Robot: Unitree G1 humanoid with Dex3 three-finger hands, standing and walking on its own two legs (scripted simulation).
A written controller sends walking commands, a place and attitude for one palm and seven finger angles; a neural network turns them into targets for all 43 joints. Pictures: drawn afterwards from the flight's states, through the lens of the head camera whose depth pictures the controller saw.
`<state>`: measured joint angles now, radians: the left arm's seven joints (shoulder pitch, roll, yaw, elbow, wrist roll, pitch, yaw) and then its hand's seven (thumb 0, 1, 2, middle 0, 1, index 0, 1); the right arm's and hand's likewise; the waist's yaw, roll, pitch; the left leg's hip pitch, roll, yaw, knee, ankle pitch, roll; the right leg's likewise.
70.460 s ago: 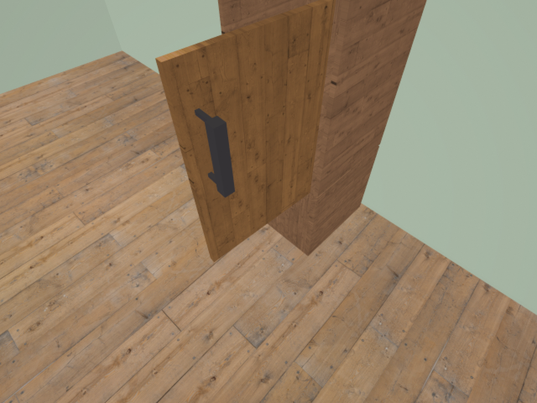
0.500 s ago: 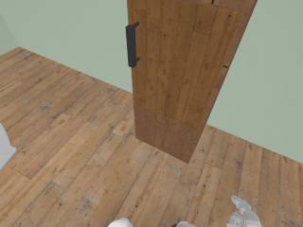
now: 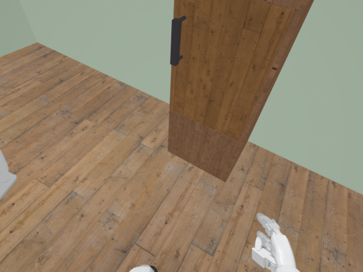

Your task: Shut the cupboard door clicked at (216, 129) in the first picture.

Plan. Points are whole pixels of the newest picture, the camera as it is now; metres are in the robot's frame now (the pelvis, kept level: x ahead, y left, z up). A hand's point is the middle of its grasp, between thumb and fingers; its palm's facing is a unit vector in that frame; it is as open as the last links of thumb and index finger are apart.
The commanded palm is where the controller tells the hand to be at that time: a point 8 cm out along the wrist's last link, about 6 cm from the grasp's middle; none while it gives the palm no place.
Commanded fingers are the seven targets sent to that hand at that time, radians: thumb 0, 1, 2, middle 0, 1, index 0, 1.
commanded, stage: stop stepping back and stand still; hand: left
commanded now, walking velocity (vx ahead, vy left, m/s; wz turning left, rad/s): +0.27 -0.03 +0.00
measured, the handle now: (178, 41) +0.91 +0.11 +0.07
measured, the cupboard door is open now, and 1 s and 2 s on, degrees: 1 1 1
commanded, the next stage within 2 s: let the arm hang, fingers relaxed in 0.68 s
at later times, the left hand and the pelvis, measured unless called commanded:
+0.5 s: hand (27, 206) +0.16 +0.24 +0.18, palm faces +0.37 -0.81 -0.45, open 7.4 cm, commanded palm +0.09 +0.28 +0.19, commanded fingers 0.00 0.90 0.90 -0.20 -0.30 -0.20 -0.30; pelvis -0.07 +0.00 +0.00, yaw -5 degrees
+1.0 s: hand out of the picture +0.08 +0.21 -0.12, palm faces -0.09 -0.95 -0.29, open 7.4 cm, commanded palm none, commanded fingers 0.00 0.90 0.90 -0.20 -0.30 -0.20 -0.30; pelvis -0.06 +0.02 +0.00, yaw -4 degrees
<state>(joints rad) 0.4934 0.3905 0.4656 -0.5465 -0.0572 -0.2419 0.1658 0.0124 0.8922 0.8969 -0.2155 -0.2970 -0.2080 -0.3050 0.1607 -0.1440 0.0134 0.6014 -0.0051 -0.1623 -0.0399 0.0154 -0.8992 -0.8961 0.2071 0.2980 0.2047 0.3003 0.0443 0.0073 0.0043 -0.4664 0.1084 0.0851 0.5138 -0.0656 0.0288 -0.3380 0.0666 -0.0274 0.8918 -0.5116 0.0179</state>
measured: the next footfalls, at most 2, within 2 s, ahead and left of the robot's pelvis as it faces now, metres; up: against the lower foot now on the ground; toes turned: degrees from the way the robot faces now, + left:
right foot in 0.08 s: -0.06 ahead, -0.09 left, +0.00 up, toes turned -7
left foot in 0.28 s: +0.04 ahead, +0.10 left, +0.00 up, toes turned +1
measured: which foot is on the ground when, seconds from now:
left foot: down 0.00-0.08, up 0.10-0.26, down 0.28-0.54, up 0.56-0.76, down 0.78-1.00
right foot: up 0.00-0.06, down 0.08-1.00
